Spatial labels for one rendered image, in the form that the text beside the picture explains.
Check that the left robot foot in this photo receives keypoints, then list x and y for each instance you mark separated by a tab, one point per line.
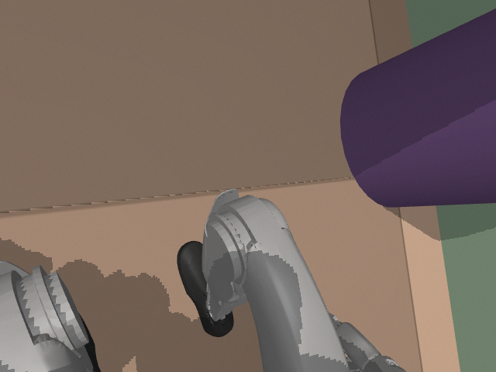
90	347

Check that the right robot hand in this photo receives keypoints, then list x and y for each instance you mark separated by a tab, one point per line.
356	346

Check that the right robot foot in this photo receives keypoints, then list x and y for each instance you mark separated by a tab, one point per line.
189	263

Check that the right robot arm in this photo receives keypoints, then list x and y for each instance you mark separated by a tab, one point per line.
382	364

